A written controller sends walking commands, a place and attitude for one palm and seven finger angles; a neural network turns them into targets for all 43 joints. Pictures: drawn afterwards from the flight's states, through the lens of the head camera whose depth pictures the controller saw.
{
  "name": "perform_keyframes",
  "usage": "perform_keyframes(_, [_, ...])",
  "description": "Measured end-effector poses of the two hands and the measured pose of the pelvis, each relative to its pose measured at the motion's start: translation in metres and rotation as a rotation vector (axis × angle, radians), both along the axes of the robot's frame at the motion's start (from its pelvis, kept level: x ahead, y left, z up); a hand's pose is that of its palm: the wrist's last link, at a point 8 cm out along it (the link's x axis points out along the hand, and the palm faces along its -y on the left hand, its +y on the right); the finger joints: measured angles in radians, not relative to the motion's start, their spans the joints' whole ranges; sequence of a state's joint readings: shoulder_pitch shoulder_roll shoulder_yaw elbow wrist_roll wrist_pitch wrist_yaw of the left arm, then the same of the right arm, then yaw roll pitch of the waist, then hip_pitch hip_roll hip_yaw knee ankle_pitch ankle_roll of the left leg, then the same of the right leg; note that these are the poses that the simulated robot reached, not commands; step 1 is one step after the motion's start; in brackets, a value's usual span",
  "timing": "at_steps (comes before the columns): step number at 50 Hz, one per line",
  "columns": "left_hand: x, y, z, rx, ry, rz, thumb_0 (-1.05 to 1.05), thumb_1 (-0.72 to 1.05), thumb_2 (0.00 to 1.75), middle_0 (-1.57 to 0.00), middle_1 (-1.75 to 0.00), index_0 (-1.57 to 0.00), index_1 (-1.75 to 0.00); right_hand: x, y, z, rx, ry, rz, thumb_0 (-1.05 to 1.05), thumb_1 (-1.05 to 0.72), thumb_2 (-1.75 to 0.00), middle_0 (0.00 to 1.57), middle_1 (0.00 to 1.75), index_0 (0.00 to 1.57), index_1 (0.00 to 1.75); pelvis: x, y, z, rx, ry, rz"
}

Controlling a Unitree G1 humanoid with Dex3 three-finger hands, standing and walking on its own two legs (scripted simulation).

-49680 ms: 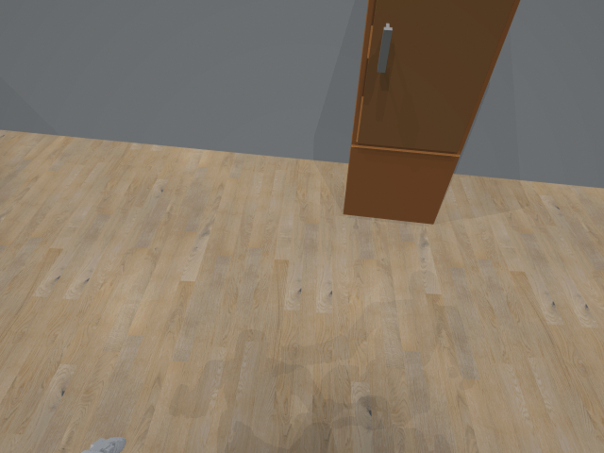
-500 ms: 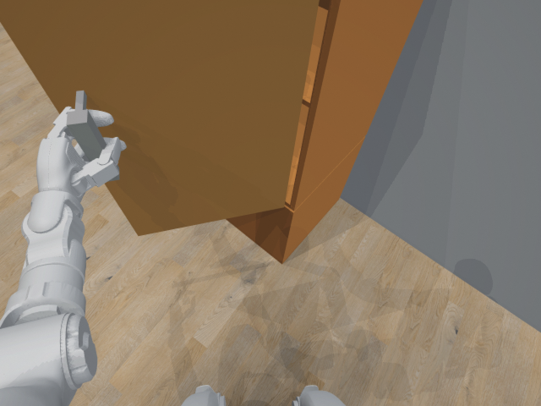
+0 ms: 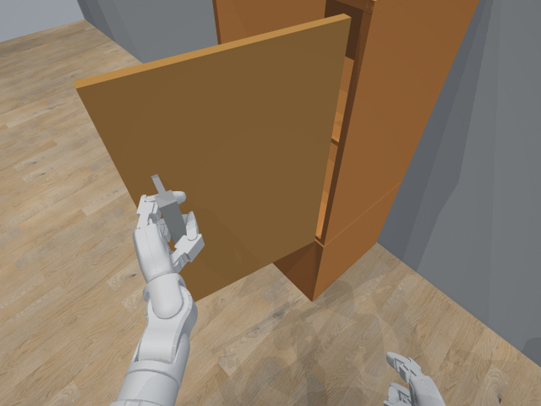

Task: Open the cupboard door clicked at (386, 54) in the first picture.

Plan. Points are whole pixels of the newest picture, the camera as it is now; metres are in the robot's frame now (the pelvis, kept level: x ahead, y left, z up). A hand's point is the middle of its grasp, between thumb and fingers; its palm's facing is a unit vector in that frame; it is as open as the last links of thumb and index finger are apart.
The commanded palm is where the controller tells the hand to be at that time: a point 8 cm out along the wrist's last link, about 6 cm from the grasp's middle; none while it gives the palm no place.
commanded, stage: pull the door open along its arc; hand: left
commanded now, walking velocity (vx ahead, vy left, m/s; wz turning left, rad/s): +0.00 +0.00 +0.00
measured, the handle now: (171, 214) +0.39 +0.18 +0.07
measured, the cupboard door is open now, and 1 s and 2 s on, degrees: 78 93 98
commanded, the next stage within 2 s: open thumb and fingers to let go in 0.26 s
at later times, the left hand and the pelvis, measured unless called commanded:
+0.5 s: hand (233, 269) +0.29 +0.07 +0.07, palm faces +0.43 -0.90 +0.00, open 6.4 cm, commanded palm +0.25 +0.11 +0.07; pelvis +0.00 -0.03 +0.00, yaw +3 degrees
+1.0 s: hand (233, 265) +0.30 +0.07 +0.07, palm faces +0.39 -0.92 -0.01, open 13.8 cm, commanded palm +0.25 +0.10 +0.07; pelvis +0.00 -0.01 +0.00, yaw +2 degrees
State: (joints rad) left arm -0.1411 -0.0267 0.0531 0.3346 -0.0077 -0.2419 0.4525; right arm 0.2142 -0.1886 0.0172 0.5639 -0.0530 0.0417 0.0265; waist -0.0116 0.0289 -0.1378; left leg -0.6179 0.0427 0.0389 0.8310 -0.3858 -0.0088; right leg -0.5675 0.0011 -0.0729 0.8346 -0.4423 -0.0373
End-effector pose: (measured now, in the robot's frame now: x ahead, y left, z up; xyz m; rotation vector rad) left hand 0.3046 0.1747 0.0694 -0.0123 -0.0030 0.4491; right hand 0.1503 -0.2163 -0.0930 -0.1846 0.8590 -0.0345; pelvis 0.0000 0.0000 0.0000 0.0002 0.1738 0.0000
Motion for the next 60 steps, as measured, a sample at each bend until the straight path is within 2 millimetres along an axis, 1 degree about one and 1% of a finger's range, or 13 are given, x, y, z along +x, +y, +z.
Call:
perform_keyframes(9, [-0.027, -0.026, 0.001, -0.011, 0.012, -0.013, -0.02, 0.65, 0.72, -0.34, -1.34, -0.36, -1.34, -0.003, -0.018, -0.002, -0.015, 0.021, 0.000, 0.01, -0.91, -0.90, 0.21, 0.30, 0.20, 0.30, 0.004, -0.013, 0.004, 0.009, -0.031, 0.013])
perform_keyframes(13, [-0.043, -0.044, 0.002, -0.027, 0.021, -0.020, -0.01, 0.65, 0.70, -0.33, -1.34, -0.36, -1.34, -0.003, -0.026, -0.002, -0.017, 0.022, -0.002, 0.01, -0.91, -0.90, 0.21, 0.30, 0.20, 0.30, 0.006, -0.017, 0.005, 0.014, -0.039, 0.017])
perform_keyframes(17, [-0.056, -0.062, 0.002, -0.024, 0.030, -0.034, -0.01, 0.65, 0.70, -0.32, -1.34, -0.36, -1.34, 0.002, -0.029, -0.001, -0.019, 0.006, 0.006, 0.01, -0.91, -0.90, 0.20, 0.30, 0.20, 0.30, 0.008, -0.021, 0.004, 0.018, -0.046, 0.023])
perform_keyframes(19, [-0.059, -0.067, 0.002, 0.000, 0.028, -0.042, -0.02, 0.65, 0.71, -0.33, -1.34, -0.36, -1.34, 0.005, -0.029, -0.001, -0.023, -0.005, 0.014, 0.01, -0.91, -0.90, 0.20, 0.30, 0.20, 0.30, 0.007, -0.022, 0.003, 0.019, -0.046, 0.028])
perform_keyframes(21, [-0.059, -0.068, 0.002, 0.008, 0.021, -0.030, -0.02, 0.64, 0.73, -0.34, -1.34, -0.36, -1.34, 0.009, -0.028, -0.001, -0.028, -0.013, 0.023, 0.01, -0.91, -0.90, 0.20, 0.30, 0.20, 0.30, 0.005, -0.024, 0.002, 0.018, -0.046, 0.034])
perform_keyframes(27, [-0.049, -0.065, 0.000, 0.008, 0.024, -0.006, -0.01, 0.58, 0.75, -0.37, -1.33, -0.36, -1.33, 0.020, -0.020, -0.003, -0.021, -0.033, 0.041, 0.01, -0.91, -0.90, 0.20, 0.30, 0.20, 0.30, 0.000, -0.025, 0.000, 0.017, -0.039, 0.042])
perform_keyframes(32, [-0.046, -0.066, 0.001, 0.009, 0.030, -0.019, 0.00, 0.40, 0.68, -0.36, -1.30, -0.35, -1.31, 0.023, -0.013, -0.001, -0.002, -0.046, 0.043, 0.01, -0.91, -0.90, 0.20, 0.30, 0.20, 0.30, 0.001, -0.023, 0.000, 0.018, -0.035, 0.040])
perform_keyframes(42, [-0.046, -0.065, 0.001, 0.015, 0.033, -0.041, 0.00, -0.17, 0.44, -0.33, -1.23, -0.33, -1.24, 0.015, -0.006, -0.003, 0.001, -0.032, 0.039, 0.01, -0.91, -0.90, 0.21, 0.30, 0.20, 0.30, 0.000, -0.016, -0.002, 0.013, -0.041, 0.035])
perform_keyframes(46, [-0.045, -0.065, 0.000, 0.014, 0.030, -0.043, 0.00, -0.34, 0.37, -0.31, -1.17, -0.32, -1.18, 0.010, -0.006, -0.004, -0.008, -0.022, 0.035, 0.01, -0.91, -0.90, 0.21, 0.30, 0.20, 0.30, -0.003, -0.013, -0.002, 0.009, -0.043, 0.034])
perform_keyframes(50, [-0.045, -0.064, 0.000, 0.014, 0.028, -0.047, -0.01, -0.43, 0.34, -0.29, -1.05, -0.32, -1.06, 0.007, -0.005, -0.004, -0.012, -0.020, 0.029, 0.01, -0.91, -0.90, 0.21, 0.30, 0.20, 0.30, -0.005, -0.011, -0.003, 0.005, -0.042, 0.032])
perform_keyframes(54, [-0.046, -0.065, 0.000, 0.015, 0.029, -0.055, -0.01, -0.47, 0.32, -0.28, -0.89, -0.30, -0.90, 0.005, -0.004, -0.004, -0.010, -0.026, 0.025, 0.01, -0.91, -0.90, 0.21, 0.30, 0.20, 0.30, -0.007, -0.009, -0.004, 0.003, -0.044, 0.031])
perform_keyframes(60, [-0.050, -0.066, 0.001, 0.017, 0.030, -0.073, -0.01, -0.49, 0.31, -0.35, -0.72, -0.36, -0.73, 0.003, 0.001, -0.004, -0.003, -0.039, 0.033, 0.01, -0.91, -0.90, 0.21, 0.30, 0.20, 0.30, -0.011, -0.006, -0.005, -0.001, -0.050, 0.031])
